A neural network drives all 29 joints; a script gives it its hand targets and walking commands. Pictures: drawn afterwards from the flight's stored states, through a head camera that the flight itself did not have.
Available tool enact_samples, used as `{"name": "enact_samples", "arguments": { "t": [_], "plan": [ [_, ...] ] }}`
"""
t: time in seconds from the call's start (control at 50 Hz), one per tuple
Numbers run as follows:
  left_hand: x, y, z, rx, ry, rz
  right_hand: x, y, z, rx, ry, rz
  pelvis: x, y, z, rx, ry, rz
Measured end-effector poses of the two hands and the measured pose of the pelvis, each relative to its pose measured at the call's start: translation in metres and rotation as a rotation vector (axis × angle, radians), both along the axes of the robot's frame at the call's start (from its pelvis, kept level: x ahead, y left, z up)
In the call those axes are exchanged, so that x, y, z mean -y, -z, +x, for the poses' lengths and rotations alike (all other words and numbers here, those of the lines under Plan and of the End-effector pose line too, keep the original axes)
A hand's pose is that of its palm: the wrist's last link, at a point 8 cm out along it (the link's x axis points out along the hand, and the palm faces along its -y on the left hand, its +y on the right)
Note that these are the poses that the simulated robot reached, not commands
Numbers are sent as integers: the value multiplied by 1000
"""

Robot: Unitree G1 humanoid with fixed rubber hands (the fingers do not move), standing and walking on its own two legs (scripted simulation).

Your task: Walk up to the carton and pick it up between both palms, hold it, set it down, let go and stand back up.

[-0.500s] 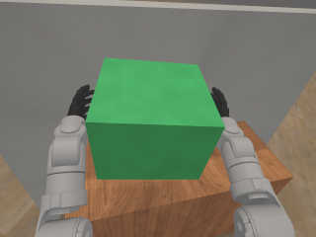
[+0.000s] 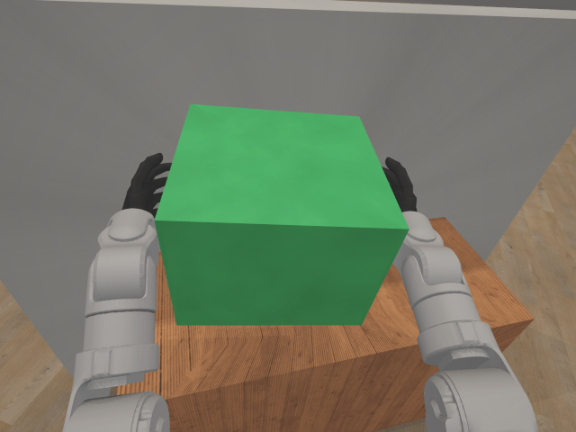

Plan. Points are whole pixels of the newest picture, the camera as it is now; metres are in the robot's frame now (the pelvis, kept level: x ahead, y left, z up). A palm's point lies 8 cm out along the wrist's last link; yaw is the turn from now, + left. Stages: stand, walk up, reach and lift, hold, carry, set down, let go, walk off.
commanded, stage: hold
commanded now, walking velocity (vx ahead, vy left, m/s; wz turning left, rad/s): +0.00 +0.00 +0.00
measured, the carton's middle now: (274, 213) +0.39 +0.00 +0.15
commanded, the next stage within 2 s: none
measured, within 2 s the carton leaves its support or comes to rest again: neither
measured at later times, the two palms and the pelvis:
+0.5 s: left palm (141, 212) +0.36 +0.18 +0.18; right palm (402, 213) +0.36 -0.17 +0.18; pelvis +0.00 +0.00 +0.00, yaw +0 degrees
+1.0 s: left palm (142, 209) +0.36 +0.18 +0.18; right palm (400, 210) +0.37 -0.17 +0.18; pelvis +0.00 +0.00 +0.00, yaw +0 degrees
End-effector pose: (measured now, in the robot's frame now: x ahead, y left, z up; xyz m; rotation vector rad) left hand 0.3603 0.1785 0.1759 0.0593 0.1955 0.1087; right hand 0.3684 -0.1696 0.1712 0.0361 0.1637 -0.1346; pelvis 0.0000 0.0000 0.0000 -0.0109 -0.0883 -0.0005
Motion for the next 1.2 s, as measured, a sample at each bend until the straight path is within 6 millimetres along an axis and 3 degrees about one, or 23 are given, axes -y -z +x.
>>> {"name": "enact_samples", "arguments": {
  "t": [0.12, 0.36, 0.82, 1.2],
  "plan": [
    [2, -1, -1, 17, 7, 6, 2, 2, -4, 18, 7, 4, 0, 0, 2, -7, -4, -1],
    [1, -9, -2, 41, 7, -9, 1, -13, -5, 41, 10, -3, 0, 0, 3, 7, -2, 0],
    [0, -3, 1, 4, 3, -9, 0, -2, -2, 4, 8, 3, 0, 0, -3, -1, -1, 1],
    [0, 0, 3, 21, 0, -1, 0, -5, 4, 22, 0, -2, 0, 0, 8, -3, -2, 0]
  ]
}}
